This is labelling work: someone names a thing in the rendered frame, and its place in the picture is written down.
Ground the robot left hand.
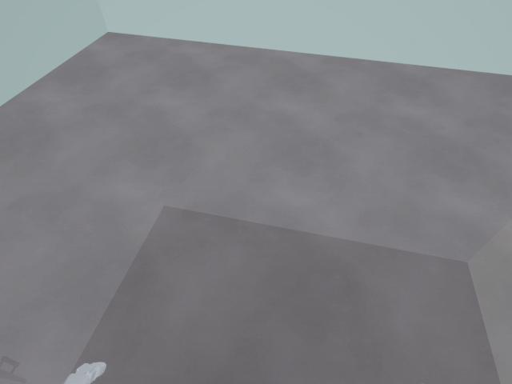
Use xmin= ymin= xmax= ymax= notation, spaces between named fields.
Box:
xmin=62 ymin=362 xmax=106 ymax=384

